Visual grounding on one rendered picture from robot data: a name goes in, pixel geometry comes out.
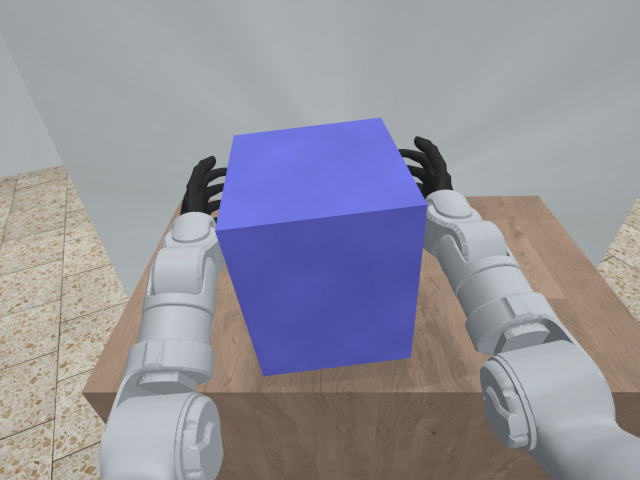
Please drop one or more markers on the pedestal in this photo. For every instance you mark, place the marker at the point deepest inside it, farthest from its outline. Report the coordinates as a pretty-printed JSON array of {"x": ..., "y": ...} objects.
[{"x": 419, "y": 418}]

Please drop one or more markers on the robot left upper arm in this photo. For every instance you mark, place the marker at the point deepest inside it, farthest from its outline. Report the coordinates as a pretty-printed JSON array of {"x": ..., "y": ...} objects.
[{"x": 163, "y": 437}]

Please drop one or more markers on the right robot hand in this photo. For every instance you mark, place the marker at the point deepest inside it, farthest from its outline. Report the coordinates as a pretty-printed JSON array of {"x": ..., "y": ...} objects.
[{"x": 434, "y": 173}]

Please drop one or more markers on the left robot hand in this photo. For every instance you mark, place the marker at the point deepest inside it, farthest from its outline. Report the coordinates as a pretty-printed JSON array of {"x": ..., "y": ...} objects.
[{"x": 197, "y": 194}]

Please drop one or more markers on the robot right upper arm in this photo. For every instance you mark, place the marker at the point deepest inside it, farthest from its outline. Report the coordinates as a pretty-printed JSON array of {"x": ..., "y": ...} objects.
[{"x": 550, "y": 401}]

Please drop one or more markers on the carton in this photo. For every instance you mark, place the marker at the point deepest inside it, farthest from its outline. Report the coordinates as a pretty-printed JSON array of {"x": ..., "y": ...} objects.
[{"x": 322, "y": 230}]

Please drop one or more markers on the robot right forearm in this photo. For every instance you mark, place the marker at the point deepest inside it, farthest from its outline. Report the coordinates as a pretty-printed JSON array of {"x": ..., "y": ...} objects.
[{"x": 503, "y": 312}]

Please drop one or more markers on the robot left forearm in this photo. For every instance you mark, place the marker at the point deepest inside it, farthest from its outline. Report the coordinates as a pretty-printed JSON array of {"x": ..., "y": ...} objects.
[{"x": 173, "y": 353}]

